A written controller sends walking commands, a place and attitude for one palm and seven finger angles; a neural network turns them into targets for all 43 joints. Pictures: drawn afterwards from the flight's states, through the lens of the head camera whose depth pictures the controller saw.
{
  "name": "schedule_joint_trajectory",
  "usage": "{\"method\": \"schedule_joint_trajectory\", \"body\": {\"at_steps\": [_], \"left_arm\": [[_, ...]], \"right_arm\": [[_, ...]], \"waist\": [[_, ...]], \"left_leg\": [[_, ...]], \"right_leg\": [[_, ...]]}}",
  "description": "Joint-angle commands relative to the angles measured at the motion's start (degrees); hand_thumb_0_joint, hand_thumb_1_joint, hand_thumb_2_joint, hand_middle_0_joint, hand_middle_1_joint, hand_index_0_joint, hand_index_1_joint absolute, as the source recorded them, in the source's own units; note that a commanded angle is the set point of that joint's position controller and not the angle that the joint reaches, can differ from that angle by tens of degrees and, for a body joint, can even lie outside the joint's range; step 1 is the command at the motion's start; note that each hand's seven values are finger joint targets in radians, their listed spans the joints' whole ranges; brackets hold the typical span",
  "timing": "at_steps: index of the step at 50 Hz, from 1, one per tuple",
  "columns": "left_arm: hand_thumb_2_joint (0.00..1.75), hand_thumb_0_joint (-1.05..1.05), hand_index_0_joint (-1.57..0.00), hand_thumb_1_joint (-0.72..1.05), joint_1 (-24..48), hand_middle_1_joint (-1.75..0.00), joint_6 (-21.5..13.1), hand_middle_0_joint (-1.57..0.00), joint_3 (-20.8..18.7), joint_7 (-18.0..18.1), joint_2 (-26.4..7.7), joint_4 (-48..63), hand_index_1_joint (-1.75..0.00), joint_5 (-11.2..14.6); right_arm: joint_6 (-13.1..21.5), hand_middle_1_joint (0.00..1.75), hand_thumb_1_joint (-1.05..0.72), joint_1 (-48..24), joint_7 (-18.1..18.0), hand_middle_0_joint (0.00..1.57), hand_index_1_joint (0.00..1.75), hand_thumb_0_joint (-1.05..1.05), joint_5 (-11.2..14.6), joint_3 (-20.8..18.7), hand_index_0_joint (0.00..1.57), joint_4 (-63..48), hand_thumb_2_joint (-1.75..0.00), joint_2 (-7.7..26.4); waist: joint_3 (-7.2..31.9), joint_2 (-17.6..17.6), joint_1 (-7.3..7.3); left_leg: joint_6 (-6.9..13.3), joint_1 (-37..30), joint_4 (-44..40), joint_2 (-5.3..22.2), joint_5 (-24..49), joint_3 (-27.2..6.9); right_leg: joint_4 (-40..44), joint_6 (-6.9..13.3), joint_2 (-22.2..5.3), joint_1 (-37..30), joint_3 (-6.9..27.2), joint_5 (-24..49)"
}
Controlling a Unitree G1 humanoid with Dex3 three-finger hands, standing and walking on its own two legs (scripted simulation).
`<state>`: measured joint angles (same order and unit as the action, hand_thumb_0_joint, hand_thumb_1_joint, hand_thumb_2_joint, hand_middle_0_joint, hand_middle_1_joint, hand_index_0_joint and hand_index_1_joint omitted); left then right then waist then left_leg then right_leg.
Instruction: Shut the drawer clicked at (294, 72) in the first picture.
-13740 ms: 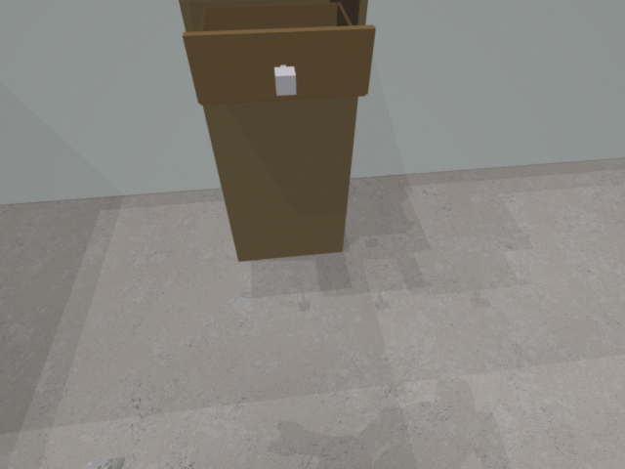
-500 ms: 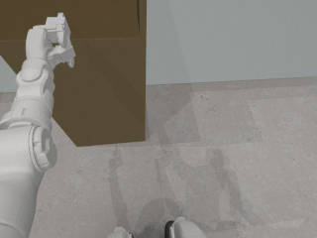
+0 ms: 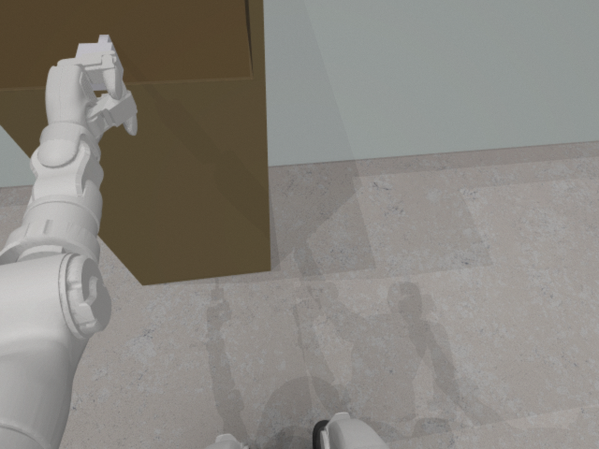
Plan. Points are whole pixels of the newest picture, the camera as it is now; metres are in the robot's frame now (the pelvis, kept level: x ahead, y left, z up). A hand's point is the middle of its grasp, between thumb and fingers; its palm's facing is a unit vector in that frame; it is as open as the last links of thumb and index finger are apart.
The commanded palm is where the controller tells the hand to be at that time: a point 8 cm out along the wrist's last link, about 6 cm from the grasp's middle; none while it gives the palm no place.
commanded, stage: pull the fist back off the drawer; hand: left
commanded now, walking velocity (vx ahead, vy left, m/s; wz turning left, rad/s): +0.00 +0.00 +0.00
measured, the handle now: (102, 57) +0.62 +0.20 +0.14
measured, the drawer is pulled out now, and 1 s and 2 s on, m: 0.00 0.00 0.00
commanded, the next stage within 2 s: draw the hand back to the body in 0.26 s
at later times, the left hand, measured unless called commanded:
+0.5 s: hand (116, 123) +0.49 +0.17 +0.14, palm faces +0.03 -1.00 -0.01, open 3.3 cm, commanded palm +0.44 +0.22 +0.15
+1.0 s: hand (41, 228) +0.33 +0.20 +0.17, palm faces +0.18 -0.97 -0.18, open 3.3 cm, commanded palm +0.29 +0.25 +0.17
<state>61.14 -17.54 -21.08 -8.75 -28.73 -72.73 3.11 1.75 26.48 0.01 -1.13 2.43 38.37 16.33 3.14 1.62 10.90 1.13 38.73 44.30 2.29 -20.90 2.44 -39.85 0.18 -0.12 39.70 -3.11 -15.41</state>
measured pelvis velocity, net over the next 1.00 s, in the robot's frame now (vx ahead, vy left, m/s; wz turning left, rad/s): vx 0.02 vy -0.01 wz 0.02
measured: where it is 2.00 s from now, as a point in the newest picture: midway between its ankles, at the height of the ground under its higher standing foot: outside the picture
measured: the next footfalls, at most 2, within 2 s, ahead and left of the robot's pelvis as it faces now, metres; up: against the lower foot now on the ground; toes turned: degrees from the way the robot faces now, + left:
none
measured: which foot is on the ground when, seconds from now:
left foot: down 0.00-1.00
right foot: down 0.00-1.00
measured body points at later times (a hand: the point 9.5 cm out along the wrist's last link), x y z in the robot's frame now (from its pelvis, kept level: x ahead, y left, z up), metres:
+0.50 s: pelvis +0.03 -0.01 +0.01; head +0.08 -0.01 +0.46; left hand +0.48 +0.22 +0.15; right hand +0.11 -0.26 -0.10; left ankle +0.00 +0.10 -0.71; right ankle +0.03 -0.12 -0.71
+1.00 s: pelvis +0.02 -0.01 +0.03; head +0.01 -0.02 +0.48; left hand +0.32 +0.25 +0.18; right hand +0.21 -0.22 -0.05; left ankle +0.00 +0.10 -0.71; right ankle +0.03 -0.12 -0.71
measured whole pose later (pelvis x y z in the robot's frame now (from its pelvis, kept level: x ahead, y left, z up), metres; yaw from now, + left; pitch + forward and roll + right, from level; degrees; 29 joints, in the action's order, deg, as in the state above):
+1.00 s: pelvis +0.02 -0.01 +0.03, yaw +1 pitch -1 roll +0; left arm 7.3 -3.3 -9.7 -2.2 -16.4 -7.2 7.1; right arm 5.3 10.4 -3.9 2.1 3.1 34.4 14.0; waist 0.2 2.8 -1.7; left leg 0.6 10.0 28.1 0.7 -16.8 2.4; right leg -27.4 0.2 -1.0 12.4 -3.2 -13.7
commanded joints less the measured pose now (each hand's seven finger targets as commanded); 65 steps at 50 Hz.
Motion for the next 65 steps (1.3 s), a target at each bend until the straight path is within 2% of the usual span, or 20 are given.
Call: {"method": "schedule_joint_trajectory", "body": {"at_steps": [1,4,6,9,13,15,18,20,23,26,38,39,43,44,46,48,49,56,58,65], "left_arm": [[0.90,0.00,-1.40,0.90,23.1,-1.60,-3.6,-1.40,-1.1,-0.3,-10.7,14.9,-1.60,1.9],[0.90,0.00,-1.40,0.90,20.6,-1.60,-3.1,-1.40,0.6,-0.3,-7.9,17.9,-1.60,2.3],[0.90,0.00,-1.40,0.90,17.6,-1.60,-3.0,-1.40,-1.5,0.1,-9.7,20.3,-1.60,2.7],[0.90,0.00,-1.40,0.90,14.5,-1.60,-3.6,-1.40,-0.7,0.3,-8.0,27.7,-1.60,3.2],[0.90,0.00,-1.40,0.90,13.4,-1.60,-1.8,-1.40,1.5,0.7,-4.6,28.6,-1.60,4.1],[0.90,0.00,-1.40,0.90,13.8,-1.60,-1.0,-1.40,1.3,0.8,-4.9,29.4,-1.60,4.0],[0.90,0.00,-1.40,0.90,14.2,-1.60,-1.0,-1.40,1.5,0.7,-5.2,29.7,-1.60,3.9],[0.90,0.00,-1.40,0.90,7.0,-1.60,-1.1,-1.40,1.0,0.0,-4.5,32.1,-1.60,4.5],[0.90,0.00,-1.40,0.90,-0.5,-1.60,0.3,-1.40,2.7,-1.7,-1.8,37.4,-1.60,6.4],[0.90,0.00,-1.40,0.90,-6.7,-1.60,3.7,-1.40,2.4,-2.7,-1.7,41.3,-1.60,7.9],[0.90,0.00,-1.40,0.90,-17.1,-1.60,10.2,-1.40,4.9,-3.8,0.7,62.4,-1.60,10.9],[0.90,0.00,-1.40,0.90,-19.0,-1.60,11.1,-1.40,4.5,-4.1,0.4,63.0,-1.60,11.1],[0.90,0.00,-1.40,0.90,-25.9,-1.60,13.8,-1.40,4.4,-5.2,1.3,68.0,-1.60,12.1],[0.90,0.00,-1.40,0.90,-27.2,-1.60,10.7,-1.40,7.9,1.5,0.0,77.8,-1.60,6.0],[0.90,0.00,-1.40,0.90,-36.9,-1.60,10.5,-1.40,9.9,7.2,4.8,76.7,-1.60,4.2],[0.90,0.00,-1.40,0.90,-39.5,-1.60,10.1,-1.40,8.0,10.0,2.7,78.9,-1.60,3.0],[0.90,0.00,-1.40,0.90,-40.6,-1.60,9.8,-1.40,6.4,11.1,1.4,81.3,-1.60,2.5],[0.90,0.00,-1.40,0.90,-49.5,-1.60,8.5,-1.40,6.3,14.1,2.4,91.6,-1.60,0.4],[0.90,0.00,-1.40,0.90,-53.9,-1.60,8.6,-1.40,6.1,14.3,2.5,92.8,-1.60,0.3],[0.90,0.00,-1.40,0.90,-66.4,-1.60,8.3,-1.40,4.1,14.6,3.0,99.5,-1.60,0.2]], "right_arm": [[0.3,0.30,-0.90,6.8,-0.9,0.20,0.30,0.00,0.4,-4.1,0.20,-4.3,-0.90,9.5],[0.0,0.30,-0.90,5.8,-0.9,0.20,0.30,0.00,0.8,-4.2,0.20,-5.1,-0.90,8.8],[-0.2,0.30,-0.90,5.3,-0.9,0.20,0.30,0.00,1.0,-4.5,0.20,-5.6,-0.90,8.7],[-0.3,0.30,-0.90,4.0,-0.7,0.20,0.30,0.00,1.3,-4.8,0.20,-6.5,-0.90,8.0],[-0.6,0.30,-0.90,2.6,-1.0,0.20,0.30,0.00,1.7,-4.9,0.20,-5.9,-0.90,7.7],[-0.5,0.30,-0.90,1.8,-1.2,0.20,0.30,0.00,1.9,-4.8,0.20,-5.9,-0.90,7.5],[-0.4,0.30,-0.90,1.2,-1.5,0.20,0.30,0.00,1.9,-4.6,0.20,-5.7,-0.90,7.4],[-0.2,0.30,-0.90,-0.3,-1.4,0.20,0.30,0.00,2.2,-4.6,0.20,-7.2,-0.90,6.9],[-0.1,0.30,-0.90,-2.4,-1.2,0.20,0.30,0.00,2.9,-4.5,0.20,-9.1,-0.90,6.6],[-0.3,0.30,-0.90,-5.3,-1.4,0.20,0.30,0.00,3.6,-4.4,0.20,-10.5,-0.90,6.6],[3.7,0.30,-0.90,-15.1,-4.3,0.20,0.30,0.00,4.5,-2.5,0.20,-12.9,-0.90,5.6],[4.1,0.30,-0.90,-16.0,-4.5,0.20,0.30,0.00,4.6,-2.3,0.20,-13.1,-0.90,5.4],[5.7,0.30,-0.90,-18.2,-4.8,0.20,0.30,0.00,4.7,-1.8,0.20,-13.9,-0.90,5.2],[6.4,0.30,-0.90,-20.2,-4.6,0.20,0.30,0.00,3.5,-2.2,0.20,-13.3,-0.90,4.3],[6.5,0.30,-0.90,-20.5,-4.5,0.20,0.30,0.00,3.1,-1.9,0.20,-11.9,-0.90,4.1],[5.9,0.30,-0.90,-20.9,-4.7,0.20,0.30,0.00,2.7,-2.1,0.20,-10.9,-0.90,4.2],[5.7,0.30,-0.90,-21.2,-4.8,0.20,0.30,0.00,2.5,-2.1,0.20,-11.1,-0.90,4.0],[5.7,0.30,-0.90,-23.2,-4.8,0.20,0.30,0.00,1.4,-1.8,0.20,-10.7,-0.90,2.6],[5.5,0.30,-0.90,-23.7,-4.8,0.20,0.30,0.00,1.1,-2.0,0.20,-10.7,-0.90,2.8],[5.6,0.30,-0.90,-24.2,-4.2,0.20,0.30,0.00,0.6,-2.4,0.20,-10.8,-0.90,2.3]], "waist": [[24.5,2.4,-1.52],[23.9,3.2,-2.10],[25.0,1.6,-3.42],[28.1,4.4,-4.61],[22.9,0.1,-3.85],[23.3,2.4,-4.05],[23.1,0.7,-3.71],[25.7,2.4,-6.10],[26.0,1.1,-7.51],[21.9,-1.4,-8.47],[14.8,0.2,-9.60],[14.3,2.0,-10.41],[13.2,0.1,-11.43],[8.4,1.7,-12.29],[5.8,-0.6,-12.00],[5.1,-3.5,-12.25],[6.6,-2.1,-12.47],[5.8,3.4,-13.13],[4.8,-0.2,-13.34],[1.4,0.9,-14.05]], "left_leg": [[0.4,-15.4,-6.2,-1.3,13.6,-3.0],[0.4,-16.5,-6.4,-1.3,16.3,-2.5],[0.5,-16.7,-6.4,-1.2,17.9,-2.2],[0.3,-20.7,-6.0,-1.1,25.3,-1.9],[0.5,-19.6,-6.6,-1.0,25.6,-1.6],[0.4,-20.3,-6.8,-1.3,25.4,-1.4],[0.7,-20.1,-6.8,-1.6,24.3,-1.3],[0.5,-21.7,-7.1,-1.7,27.5,-1.1],[0.6,-23.2,-7.5,-1.4,31.8,-1.2],[0.7,-21.1,-9.6,-1.6,27.6,-0.4],[0.7,-26.5,-14.7,-2.1,17.5,-1.6],[0.5,-26.5,-15.1,-2.2,17.0,-1.9],[0.3,-27.8,-16.2,-2.2,17.8,-2.4],[0.4,-28.9,-18.8,-2.1,16.9,-1.1],[0.0,-29.1,-21.3,-1.5,15.3,-2.1],[0.3,-29.9,-22.7,-1.5,14.9,-1.7],[0.4,-30.9,-23.0,-1.7,15.6,-1.3],[0.1,-34.9,-25.3,-2.0,18.1,-1.4],[0.2,-34.9,-25.6,-1.9,18.9,-1.6],[0.0,-34.2,-25.9,-1.7,18.7,-1.7]], "right_leg": [[4.0,0.8,2.4,-12.7,1.1,10.7],[3.8,0.8,2.4,-13.6,1.1,13.5],[3.5,0.9,2.5,-16.1,1.2,15.6],[2.9,1.0,2.4,-18.3,1.3,21.1],[3.8,0.8,2.5,-19.0,1.0,22.5],[3.9,0.8,2.2,-19.4,1.3,23.0],[4.0,0.8,2.1,-20.6,1.5,23.6],[3.7,1.1,1.9,-23.0,1.5,25.7],[3.9,1.1,1.8,-25.6,1.3,28.3],[5.4,0.9,1.5,-27.9,1.1,28.2],[10.2,1.3,0.7,-28.8,0.8,17.8],[10.3,1.5,0.6,-29.0,0.8,17.0],[10.9,1.5,0.5,-30.1,0.2,16.8],[14.9,1.3,-0.3,-29.1,1.9,13.4],[16.1,1.3,0.0,-30.7,1.1,10.9],[17.8,1.1,0.2,-32.5,1.3,10.4],[18.0,1.1,-0.1,-34.2,1.7,11.3],[20.3,1.3,0.1,-37.6,1.6,12.4],[20.9,1.1,0.4,-38.1,1.4,12.8],[21.6,1.0,0.3,-38.1,1.4,11.8]]}}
